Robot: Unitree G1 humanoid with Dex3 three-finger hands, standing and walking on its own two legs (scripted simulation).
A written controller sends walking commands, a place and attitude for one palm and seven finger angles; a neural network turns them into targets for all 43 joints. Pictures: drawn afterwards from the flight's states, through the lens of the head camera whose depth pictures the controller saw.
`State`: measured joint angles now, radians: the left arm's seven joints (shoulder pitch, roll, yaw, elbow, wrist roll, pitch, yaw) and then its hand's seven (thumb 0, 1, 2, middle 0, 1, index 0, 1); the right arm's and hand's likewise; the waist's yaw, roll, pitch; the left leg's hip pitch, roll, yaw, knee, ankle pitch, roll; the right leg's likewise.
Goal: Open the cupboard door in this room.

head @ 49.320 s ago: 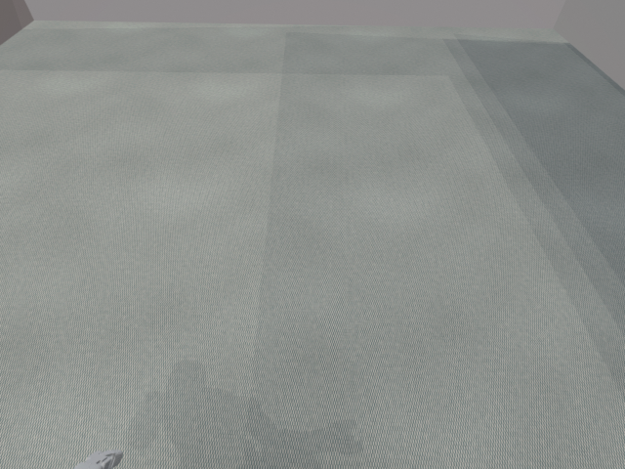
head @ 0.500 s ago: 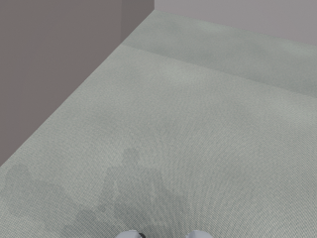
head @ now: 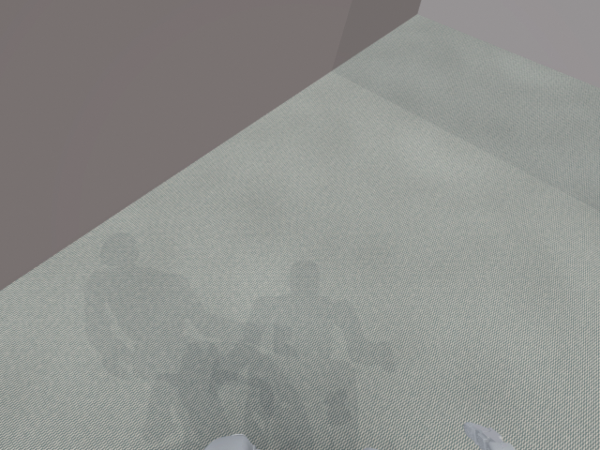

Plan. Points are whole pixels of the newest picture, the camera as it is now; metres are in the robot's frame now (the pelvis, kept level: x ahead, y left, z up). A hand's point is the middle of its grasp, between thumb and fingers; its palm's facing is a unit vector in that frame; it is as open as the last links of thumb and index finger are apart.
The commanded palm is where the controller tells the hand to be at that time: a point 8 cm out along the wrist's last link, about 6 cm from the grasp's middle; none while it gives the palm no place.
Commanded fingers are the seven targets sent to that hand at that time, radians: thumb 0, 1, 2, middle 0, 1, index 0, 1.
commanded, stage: turn to face it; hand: left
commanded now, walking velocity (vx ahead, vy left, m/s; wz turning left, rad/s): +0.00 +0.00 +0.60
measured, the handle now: out of the picture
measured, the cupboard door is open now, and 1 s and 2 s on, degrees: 49 49 49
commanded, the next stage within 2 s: none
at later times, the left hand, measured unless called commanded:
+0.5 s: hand out of the picture +0.03 +0.14 -0.14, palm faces +0.33 -0.91 -0.25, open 7.4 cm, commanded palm none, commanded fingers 0.00 0.90 0.90 -0.20 -0.30 -0.20 -0.30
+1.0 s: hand out of the picture +0.01 +0.11 -0.13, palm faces +0.59 -0.75 -0.29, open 7.4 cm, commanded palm none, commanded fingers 0.00 0.90 0.90 -0.20 -0.30 -0.20 -0.30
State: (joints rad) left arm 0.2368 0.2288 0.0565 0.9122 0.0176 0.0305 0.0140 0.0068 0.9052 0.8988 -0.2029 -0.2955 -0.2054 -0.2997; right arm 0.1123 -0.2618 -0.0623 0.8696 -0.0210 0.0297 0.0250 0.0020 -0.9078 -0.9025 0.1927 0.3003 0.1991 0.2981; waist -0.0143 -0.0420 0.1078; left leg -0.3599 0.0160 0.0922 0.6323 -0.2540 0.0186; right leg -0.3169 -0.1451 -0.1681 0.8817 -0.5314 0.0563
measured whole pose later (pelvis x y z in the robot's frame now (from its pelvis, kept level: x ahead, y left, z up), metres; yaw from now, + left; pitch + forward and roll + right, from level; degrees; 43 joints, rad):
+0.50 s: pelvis +0.03 -0.06 +0.02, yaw +19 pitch +1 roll +3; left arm 0.23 0.20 0.05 0.88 0.03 0.01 0.02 0.01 0.91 0.90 -0.20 -0.30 -0.21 -0.30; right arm 0.10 -0.24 -0.07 0.89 -0.01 0.07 0.03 0.00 -0.91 -0.90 0.19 0.30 0.20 0.30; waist 0.00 -0.04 0.11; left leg -0.37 0.00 0.10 0.76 -0.44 -0.05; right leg -0.23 -0.15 -0.19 0.57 -0.34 0.00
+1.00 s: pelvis +0.07 -0.11 +0.02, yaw +38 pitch +0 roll +2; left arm 0.20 0.20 0.05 0.87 0.03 0.02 0.03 0.01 0.91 0.90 -0.20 -0.30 -0.20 -0.30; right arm 0.15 -0.26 -0.09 0.92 -0.02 0.09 0.02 0.00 -0.91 -0.90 0.19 0.30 0.20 0.30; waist -0.02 0.00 0.10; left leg -0.48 0.00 0.03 1.06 -0.47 -0.05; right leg -0.26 -0.11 -0.14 0.56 -0.30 0.00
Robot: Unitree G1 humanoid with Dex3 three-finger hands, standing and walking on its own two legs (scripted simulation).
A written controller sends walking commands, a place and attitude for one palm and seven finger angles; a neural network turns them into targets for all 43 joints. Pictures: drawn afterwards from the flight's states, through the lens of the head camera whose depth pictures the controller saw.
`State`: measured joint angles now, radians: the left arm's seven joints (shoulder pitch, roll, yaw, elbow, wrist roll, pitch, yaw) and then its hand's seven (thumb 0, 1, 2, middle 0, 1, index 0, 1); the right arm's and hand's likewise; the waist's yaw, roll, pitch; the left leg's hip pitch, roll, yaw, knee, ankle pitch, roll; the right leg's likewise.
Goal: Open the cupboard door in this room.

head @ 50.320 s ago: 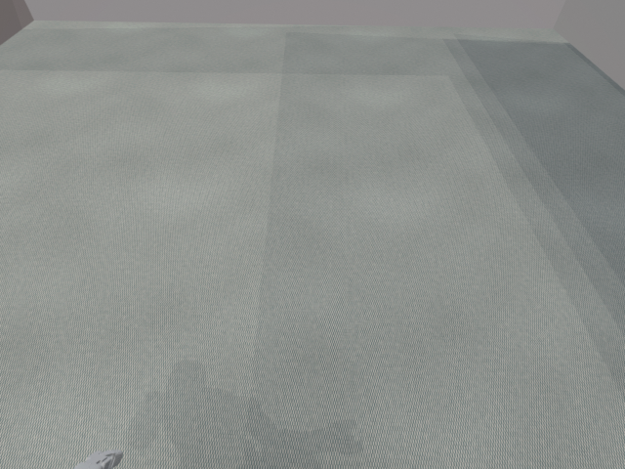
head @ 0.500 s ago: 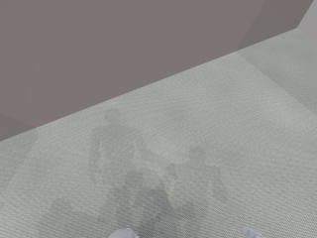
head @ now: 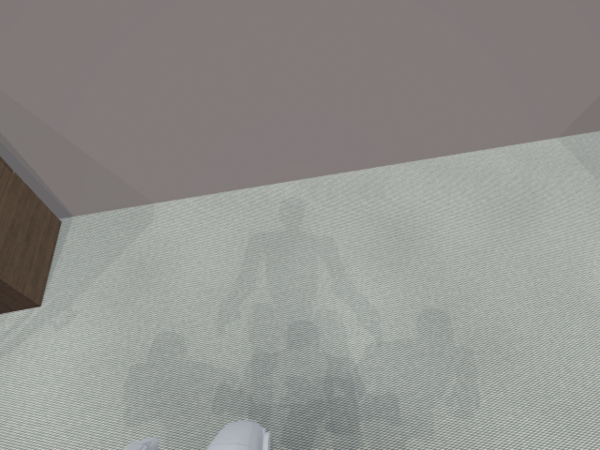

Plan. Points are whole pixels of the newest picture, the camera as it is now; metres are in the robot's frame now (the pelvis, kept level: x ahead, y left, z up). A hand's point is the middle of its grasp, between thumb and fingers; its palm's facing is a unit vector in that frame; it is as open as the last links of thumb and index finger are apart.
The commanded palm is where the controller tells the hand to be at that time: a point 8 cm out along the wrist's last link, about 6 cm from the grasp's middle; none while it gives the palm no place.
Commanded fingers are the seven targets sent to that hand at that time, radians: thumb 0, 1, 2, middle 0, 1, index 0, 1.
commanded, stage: turn to face it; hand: left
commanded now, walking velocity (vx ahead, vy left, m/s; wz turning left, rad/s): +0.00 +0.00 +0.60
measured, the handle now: out of the picture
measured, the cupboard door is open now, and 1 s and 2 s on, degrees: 49 49 49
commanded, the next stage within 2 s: take the last steps up to it in 1.64 s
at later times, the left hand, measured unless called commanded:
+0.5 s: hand out of the picture +0.05 +0.22 -0.16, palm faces +0.31 -0.90 -0.30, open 7.4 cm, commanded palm none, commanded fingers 0.00 0.90 0.90 -0.20 -0.30 -0.20 -0.30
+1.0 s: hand out of the picture -0.03 +0.21 -0.17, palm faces +0.60 -0.76 -0.24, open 7.4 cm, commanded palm none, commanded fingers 0.00 0.90 0.90 -0.20 -0.30 -0.20 -0.30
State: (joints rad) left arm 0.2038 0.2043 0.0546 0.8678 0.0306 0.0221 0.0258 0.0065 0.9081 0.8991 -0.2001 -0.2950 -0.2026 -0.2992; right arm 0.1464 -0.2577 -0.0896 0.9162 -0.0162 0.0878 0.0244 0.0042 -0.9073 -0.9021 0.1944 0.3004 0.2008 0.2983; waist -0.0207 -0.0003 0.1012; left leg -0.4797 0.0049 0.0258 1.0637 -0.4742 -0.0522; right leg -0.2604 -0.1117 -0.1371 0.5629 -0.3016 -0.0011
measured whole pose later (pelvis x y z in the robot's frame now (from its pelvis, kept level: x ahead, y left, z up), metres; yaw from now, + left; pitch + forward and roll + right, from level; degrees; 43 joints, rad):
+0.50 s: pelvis +0.01 -0.03 -0.01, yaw +18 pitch +1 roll +0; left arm 0.16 0.24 0.07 0.86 0.02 0.02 0.01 0.01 0.91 0.90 -0.20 -0.29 -0.20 -0.30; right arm 0.17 -0.24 -0.08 0.91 -0.02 0.07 0.01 0.00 -0.90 -0.90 0.20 0.30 0.21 0.30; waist -0.01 0.01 0.08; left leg -0.39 -0.02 -0.09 0.72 -0.41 -0.03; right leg -0.31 -0.06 -0.05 0.60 -0.30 0.02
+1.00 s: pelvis +0.02 -0.02 +0.00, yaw +36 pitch +1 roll -1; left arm 0.15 0.26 0.08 0.90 0.02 0.06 0.01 0.01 0.91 0.90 -0.20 -0.29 -0.20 -0.30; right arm 0.16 -0.21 -0.05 0.91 -0.03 0.03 0.00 0.00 -0.90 -0.90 0.20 0.30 0.20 0.30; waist 0.00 -0.02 0.10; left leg -0.30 -0.02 -0.04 0.52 -0.24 0.03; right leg -0.46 -0.07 -0.02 0.98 -0.44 0.08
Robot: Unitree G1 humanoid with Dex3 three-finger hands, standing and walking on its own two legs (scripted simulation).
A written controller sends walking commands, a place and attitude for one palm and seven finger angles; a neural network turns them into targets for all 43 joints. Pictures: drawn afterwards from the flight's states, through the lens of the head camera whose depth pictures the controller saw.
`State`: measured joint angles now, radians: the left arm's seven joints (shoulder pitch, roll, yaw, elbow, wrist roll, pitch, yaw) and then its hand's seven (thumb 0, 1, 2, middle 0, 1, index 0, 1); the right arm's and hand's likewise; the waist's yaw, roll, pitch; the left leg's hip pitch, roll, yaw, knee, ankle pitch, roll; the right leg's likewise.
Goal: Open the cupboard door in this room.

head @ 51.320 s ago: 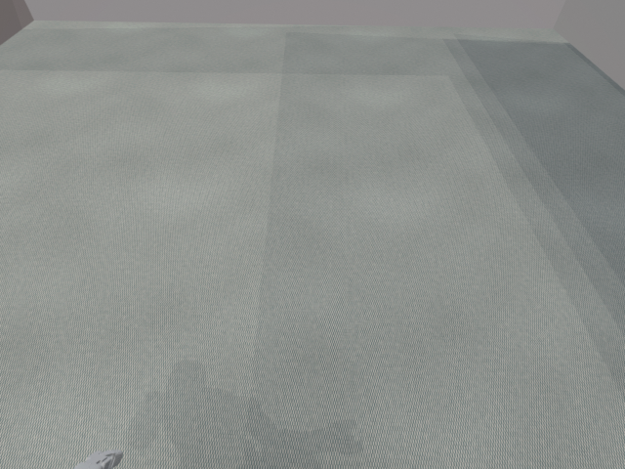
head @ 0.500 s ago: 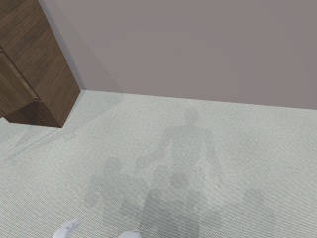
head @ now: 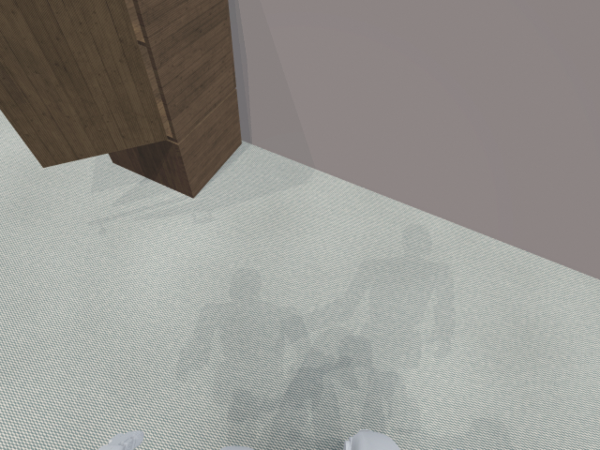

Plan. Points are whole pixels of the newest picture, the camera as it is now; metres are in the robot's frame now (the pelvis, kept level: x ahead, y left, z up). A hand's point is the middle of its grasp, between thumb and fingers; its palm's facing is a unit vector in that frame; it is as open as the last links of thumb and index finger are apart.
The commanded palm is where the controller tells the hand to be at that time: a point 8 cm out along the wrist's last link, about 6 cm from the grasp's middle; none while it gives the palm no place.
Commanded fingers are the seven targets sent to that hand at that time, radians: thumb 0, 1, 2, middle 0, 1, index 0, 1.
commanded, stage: turn to face it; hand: left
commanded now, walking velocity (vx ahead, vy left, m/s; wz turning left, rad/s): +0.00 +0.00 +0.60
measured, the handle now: out of the picture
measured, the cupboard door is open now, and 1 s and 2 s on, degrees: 49 49 49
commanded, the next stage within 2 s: take the last steps up to it in 0.64 s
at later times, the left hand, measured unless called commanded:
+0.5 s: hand out of the picture -0.01 +0.19 -0.19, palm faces +0.32 -0.92 -0.20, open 7.4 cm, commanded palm none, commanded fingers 0.00 0.90 0.90 -0.20 -0.30 -0.20 -0.30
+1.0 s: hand out of the picture +0.00 +0.17 -0.15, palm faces +0.47 -0.85 -0.23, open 7.4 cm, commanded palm none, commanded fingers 0.00 0.90 0.90 -0.20 -0.30 -0.20 -0.30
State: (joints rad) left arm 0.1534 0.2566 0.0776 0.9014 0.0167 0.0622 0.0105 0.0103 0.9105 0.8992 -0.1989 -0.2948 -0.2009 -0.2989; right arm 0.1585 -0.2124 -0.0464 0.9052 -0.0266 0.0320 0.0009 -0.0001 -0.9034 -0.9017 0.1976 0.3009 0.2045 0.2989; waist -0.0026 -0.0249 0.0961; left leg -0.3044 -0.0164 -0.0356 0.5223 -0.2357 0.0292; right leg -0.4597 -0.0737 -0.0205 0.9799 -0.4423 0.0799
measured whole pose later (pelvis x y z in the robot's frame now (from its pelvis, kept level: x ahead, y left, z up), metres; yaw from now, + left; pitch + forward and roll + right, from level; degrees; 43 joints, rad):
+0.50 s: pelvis +0.01 -0.01 -0.02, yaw +17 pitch +0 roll +0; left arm 0.25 0.22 0.05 0.92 0.02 0.03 0.01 0.01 0.90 0.90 -0.20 -0.30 -0.21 -0.30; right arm 0.10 -0.23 -0.06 0.91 -0.02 0.04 0.02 0.00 -0.91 -0.90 0.19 0.30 0.20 0.30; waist 0.01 -0.06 0.11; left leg -0.33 0.00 0.07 0.62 -0.27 0.04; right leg -0.27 -0.15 -0.15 0.73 -0.45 0.06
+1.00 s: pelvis +0.05 -0.02 +0.00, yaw +26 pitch +0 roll +1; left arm 0.27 0.16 0.05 0.97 0.02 -0.03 0.01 0.00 0.91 0.90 -0.20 -0.30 -0.20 -0.30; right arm 0.22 -0.23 -0.07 1.01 -0.03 0.07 0.03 0.00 -0.91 -0.90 0.20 0.30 0.20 0.30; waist 0.00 0.02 0.04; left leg -0.50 0.00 0.00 1.07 -0.33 -0.03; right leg -0.13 -0.08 -0.10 0.44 -0.31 0.02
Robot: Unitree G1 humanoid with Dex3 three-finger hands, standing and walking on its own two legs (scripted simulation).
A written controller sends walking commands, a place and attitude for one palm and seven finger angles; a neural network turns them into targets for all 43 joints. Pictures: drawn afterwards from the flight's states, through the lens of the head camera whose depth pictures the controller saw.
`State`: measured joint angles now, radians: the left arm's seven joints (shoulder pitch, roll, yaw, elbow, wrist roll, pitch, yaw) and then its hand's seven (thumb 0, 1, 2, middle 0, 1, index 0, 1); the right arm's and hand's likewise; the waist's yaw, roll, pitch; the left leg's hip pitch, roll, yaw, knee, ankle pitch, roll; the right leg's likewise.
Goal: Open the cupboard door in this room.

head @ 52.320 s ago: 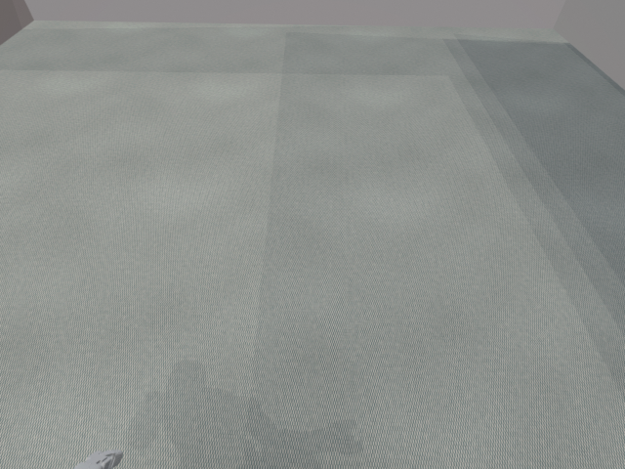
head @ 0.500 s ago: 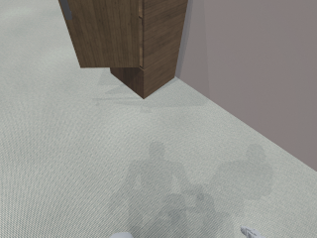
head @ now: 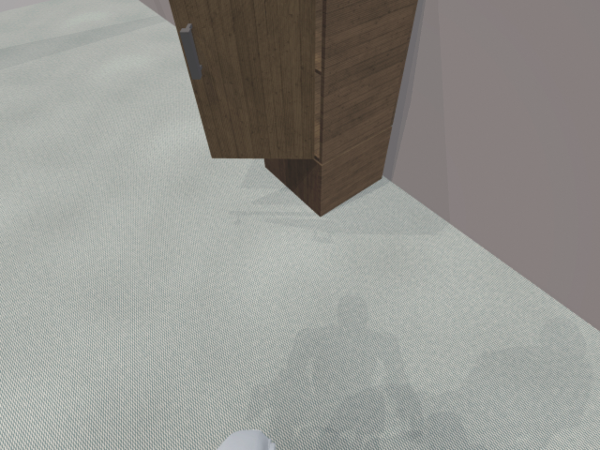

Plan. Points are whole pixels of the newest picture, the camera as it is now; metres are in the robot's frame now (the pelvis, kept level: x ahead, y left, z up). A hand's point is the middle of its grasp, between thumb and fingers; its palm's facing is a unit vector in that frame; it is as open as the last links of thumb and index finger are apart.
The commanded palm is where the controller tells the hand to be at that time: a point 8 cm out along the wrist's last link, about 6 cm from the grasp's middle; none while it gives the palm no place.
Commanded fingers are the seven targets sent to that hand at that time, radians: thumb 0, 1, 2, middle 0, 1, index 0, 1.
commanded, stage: take the last steps up to it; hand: left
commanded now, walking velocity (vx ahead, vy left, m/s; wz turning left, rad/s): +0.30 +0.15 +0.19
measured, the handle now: (193, 51) +1.12 +0.38 -0.01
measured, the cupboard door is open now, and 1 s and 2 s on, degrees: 49 49 49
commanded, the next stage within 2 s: come to a stop and stand still in 1.30 s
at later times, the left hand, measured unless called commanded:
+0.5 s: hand (134, 422) +0.18 +0.28 -0.17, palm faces +0.13 -0.97 -0.21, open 7.4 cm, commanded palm none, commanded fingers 0.00 0.90 0.90 -0.20 -0.30 -0.20 -0.30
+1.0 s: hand (157, 348) +0.30 +0.29 -0.17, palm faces +0.15 -0.97 -0.20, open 7.2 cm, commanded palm none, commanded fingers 0.00 0.90 0.90 -0.20 -0.30 -0.20 -0.30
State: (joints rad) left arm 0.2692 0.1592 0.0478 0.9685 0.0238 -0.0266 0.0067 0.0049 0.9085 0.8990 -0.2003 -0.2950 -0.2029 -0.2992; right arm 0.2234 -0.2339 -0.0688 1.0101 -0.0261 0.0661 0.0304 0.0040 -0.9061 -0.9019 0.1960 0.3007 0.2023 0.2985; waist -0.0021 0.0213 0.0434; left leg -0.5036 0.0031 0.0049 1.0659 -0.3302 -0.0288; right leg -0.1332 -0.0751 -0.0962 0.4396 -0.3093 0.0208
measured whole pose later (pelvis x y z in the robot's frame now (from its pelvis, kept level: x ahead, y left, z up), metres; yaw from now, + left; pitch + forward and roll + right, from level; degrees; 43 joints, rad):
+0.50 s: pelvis +0.15 +0.09 +0.00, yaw +4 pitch +0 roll +2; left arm 0.21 0.19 0.07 1.01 0.03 0.00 -0.01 0.01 0.91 0.90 -0.20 -0.29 -0.20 -0.30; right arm 0.24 -0.18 -0.04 1.01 -0.03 -0.05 -0.01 -0.01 -0.94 -0.90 0.20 0.30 0.21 0.30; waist 0.02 -0.02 0.05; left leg -0.19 -0.02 0.14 0.41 -0.23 0.05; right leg -0.52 -0.11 -0.10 0.95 -0.32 0.00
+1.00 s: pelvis +0.35 +0.11 +0.00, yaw +4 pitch +0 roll +1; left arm 0.36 0.17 0.05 1.11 0.02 -0.07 0.00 0.00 0.93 0.90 -0.20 -0.30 -0.20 -0.30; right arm 0.18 -0.17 -0.05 1.04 -0.02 -0.01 0.03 0.00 -0.91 -0.90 0.19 0.30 0.20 0.30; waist 0.03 -0.01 0.04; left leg -0.49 0.08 0.09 0.69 -0.22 -0.03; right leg -0.03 -0.05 -0.13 0.33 -0.30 0.00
